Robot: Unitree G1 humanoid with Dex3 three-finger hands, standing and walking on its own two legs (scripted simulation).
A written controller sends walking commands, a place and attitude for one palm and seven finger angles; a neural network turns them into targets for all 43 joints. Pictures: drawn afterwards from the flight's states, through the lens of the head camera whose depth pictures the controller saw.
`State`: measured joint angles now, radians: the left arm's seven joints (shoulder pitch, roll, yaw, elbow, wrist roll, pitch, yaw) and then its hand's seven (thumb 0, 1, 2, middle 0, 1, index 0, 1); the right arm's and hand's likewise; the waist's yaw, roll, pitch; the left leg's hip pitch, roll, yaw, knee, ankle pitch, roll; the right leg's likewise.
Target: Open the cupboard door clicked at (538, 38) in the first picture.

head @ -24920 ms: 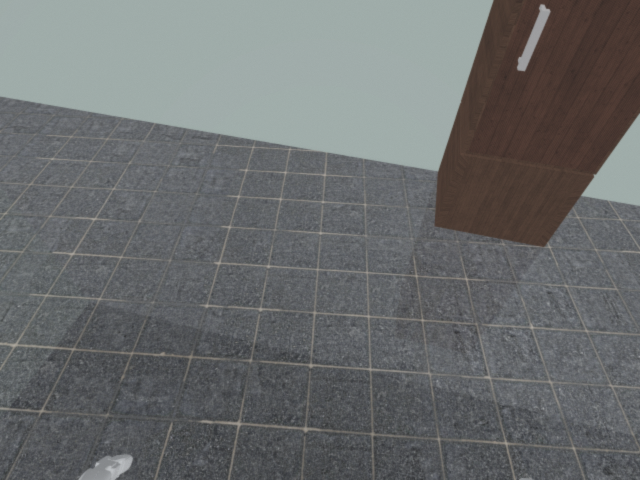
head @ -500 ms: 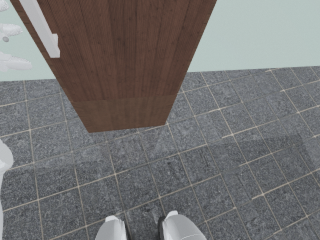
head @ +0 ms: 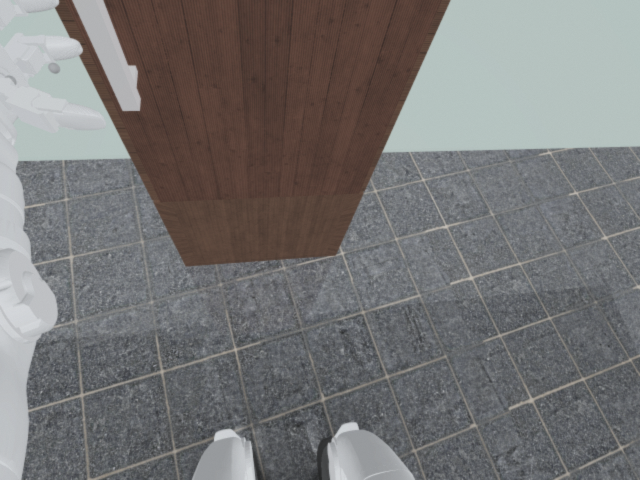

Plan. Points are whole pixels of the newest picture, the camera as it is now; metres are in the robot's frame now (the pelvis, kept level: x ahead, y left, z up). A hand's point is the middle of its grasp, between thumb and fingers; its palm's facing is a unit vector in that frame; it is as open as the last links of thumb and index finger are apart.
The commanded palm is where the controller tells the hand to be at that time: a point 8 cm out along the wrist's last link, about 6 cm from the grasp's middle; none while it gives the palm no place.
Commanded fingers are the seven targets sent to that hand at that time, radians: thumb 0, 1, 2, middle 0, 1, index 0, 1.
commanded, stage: move the hooked fingers beside the handle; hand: left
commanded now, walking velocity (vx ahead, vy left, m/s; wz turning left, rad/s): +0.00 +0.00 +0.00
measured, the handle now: (111, 38) +0.60 +0.18 +0.11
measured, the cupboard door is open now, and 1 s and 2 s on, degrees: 0 0 0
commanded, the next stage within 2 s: slide the fingers in behind the handle in 0.36 s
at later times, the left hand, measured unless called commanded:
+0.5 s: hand (52, 69) +0.56 +0.23 +0.11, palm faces +0.02 -1.00 -0.01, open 13.9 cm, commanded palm +0.54 +0.26 +0.11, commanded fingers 0.00 -0.50 0.30 -0.30 -1.20 -0.30 -1.20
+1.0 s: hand (92, 73) +0.55 +0.19 +0.11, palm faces +0.01 -1.00 +0.00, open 14.0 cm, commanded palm +0.53 +0.23 +0.11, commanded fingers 0.00 -0.50 0.30 -0.30 -1.20 -0.30 -1.20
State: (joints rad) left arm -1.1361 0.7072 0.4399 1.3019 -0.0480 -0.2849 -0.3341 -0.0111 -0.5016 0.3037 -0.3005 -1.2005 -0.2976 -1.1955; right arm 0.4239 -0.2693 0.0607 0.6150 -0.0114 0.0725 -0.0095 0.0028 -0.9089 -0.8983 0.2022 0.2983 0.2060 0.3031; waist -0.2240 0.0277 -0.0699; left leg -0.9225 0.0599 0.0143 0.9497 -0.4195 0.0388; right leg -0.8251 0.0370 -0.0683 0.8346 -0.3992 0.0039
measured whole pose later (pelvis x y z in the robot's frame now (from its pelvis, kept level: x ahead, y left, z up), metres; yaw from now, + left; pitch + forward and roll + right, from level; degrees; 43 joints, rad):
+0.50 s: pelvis +0.00 -0.01 +0.00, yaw -1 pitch +24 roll -5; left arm -1.17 0.81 0.46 1.33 -0.04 -0.25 -0.37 -0.01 -0.50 0.30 -0.30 -1.20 -0.31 -1.20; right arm 0.49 -0.29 0.06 0.63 -0.01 0.07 -0.03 0.00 -0.91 -0.90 0.20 0.30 0.21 0.30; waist -0.25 0.03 -0.06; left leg -0.97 0.08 0.01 0.95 -0.41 0.03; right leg -0.87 0.05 -0.07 0.84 -0.39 -0.01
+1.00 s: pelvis +0.00 +0.00 +0.00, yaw +0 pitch +22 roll -4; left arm -1.11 0.63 0.41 1.28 -0.04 -0.28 -0.26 -0.01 -0.50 0.30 -0.30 -1.20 -0.30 -1.20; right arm 0.44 -0.26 0.05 0.61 -0.02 0.06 0.01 0.00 -0.91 -0.90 0.20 0.30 0.21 0.30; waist -0.22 0.04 -0.08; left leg -0.91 0.06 0.02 0.95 -0.42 0.04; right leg -0.82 0.04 -0.06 0.84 -0.41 0.00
